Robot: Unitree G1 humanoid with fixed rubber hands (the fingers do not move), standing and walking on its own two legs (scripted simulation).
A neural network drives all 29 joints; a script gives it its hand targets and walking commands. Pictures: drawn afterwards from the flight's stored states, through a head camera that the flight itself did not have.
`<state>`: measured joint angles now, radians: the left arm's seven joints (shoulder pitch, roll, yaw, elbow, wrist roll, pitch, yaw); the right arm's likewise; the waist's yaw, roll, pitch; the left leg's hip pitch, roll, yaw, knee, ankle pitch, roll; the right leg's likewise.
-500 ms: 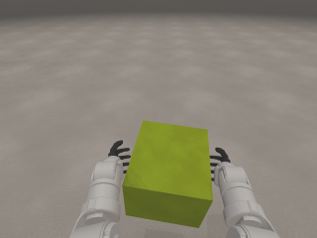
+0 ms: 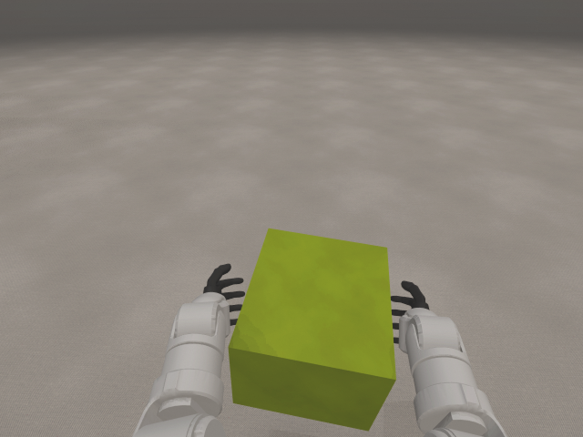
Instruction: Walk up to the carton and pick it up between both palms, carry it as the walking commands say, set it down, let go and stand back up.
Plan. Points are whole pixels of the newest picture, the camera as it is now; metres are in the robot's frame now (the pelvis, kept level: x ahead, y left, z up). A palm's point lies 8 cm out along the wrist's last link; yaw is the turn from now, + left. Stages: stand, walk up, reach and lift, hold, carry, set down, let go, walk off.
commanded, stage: hold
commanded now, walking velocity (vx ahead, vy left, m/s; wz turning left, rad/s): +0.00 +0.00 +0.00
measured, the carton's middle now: (314, 321) +0.36 -0.01 -0.03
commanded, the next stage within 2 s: carry in 0.44 s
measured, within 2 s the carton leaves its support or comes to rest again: neither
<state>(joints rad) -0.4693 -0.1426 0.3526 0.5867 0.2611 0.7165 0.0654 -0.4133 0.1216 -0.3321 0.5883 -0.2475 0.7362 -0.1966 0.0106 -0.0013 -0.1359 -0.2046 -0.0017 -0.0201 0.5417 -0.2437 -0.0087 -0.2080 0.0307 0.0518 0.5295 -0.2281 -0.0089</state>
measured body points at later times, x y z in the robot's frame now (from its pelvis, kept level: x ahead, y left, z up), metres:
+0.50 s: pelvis +0.00 +0.00 +0.00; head -0.08 +0.00 +0.44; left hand +0.32 +0.15 +0.06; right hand +0.31 -0.16 +0.04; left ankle +0.04 +0.12 -0.73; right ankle +0.04 -0.12 -0.73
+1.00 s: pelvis +0.03 -0.06 -0.01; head +0.04 -0.05 +0.44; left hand +0.44 +0.03 +0.13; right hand +0.35 -0.27 +0.11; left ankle +0.03 +0.12 -0.73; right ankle +0.05 -0.18 -0.73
